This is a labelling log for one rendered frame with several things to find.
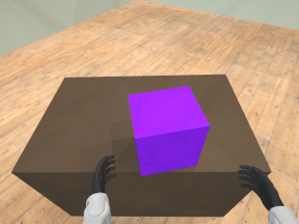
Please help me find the right robot hand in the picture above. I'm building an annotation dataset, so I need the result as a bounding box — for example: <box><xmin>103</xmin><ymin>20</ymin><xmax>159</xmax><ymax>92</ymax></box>
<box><xmin>238</xmin><ymin>165</ymin><xmax>284</xmax><ymax>211</ymax></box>

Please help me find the pedestal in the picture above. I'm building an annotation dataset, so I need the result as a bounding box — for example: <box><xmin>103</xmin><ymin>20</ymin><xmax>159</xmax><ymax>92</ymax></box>
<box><xmin>11</xmin><ymin>74</ymin><xmax>272</xmax><ymax>217</ymax></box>

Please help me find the left robot forearm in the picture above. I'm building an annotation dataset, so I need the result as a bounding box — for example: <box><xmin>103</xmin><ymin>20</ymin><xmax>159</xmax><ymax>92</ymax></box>
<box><xmin>82</xmin><ymin>192</ymin><xmax>112</xmax><ymax>224</ymax></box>

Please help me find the left robot hand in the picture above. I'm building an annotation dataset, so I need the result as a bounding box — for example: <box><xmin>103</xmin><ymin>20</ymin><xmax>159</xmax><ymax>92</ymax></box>
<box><xmin>91</xmin><ymin>155</ymin><xmax>116</xmax><ymax>195</ymax></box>

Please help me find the right robot forearm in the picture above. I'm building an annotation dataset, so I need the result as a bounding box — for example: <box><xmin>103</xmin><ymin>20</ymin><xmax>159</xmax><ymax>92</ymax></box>
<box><xmin>267</xmin><ymin>206</ymin><xmax>299</xmax><ymax>224</ymax></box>

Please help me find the carton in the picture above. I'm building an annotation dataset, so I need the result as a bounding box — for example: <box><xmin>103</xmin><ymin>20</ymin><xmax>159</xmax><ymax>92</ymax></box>
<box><xmin>128</xmin><ymin>86</ymin><xmax>210</xmax><ymax>176</ymax></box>

